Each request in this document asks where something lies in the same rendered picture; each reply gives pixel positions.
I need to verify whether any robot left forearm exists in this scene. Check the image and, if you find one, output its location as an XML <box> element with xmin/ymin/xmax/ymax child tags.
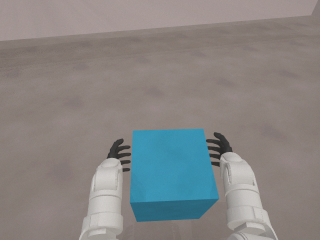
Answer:
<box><xmin>79</xmin><ymin>158</ymin><xmax>123</xmax><ymax>240</ymax></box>

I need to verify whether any carton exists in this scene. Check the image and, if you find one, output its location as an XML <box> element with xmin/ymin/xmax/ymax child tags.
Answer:
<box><xmin>130</xmin><ymin>128</ymin><xmax>219</xmax><ymax>222</ymax></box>

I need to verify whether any robot left hand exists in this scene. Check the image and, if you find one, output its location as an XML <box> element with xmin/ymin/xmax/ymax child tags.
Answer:
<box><xmin>107</xmin><ymin>138</ymin><xmax>131</xmax><ymax>172</ymax></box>

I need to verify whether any robot right hand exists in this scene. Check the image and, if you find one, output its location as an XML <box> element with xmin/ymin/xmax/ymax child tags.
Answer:
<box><xmin>206</xmin><ymin>132</ymin><xmax>233</xmax><ymax>167</ymax></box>

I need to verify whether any robot right forearm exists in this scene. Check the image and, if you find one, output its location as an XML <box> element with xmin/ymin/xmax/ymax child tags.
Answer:
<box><xmin>219</xmin><ymin>152</ymin><xmax>278</xmax><ymax>240</ymax></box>

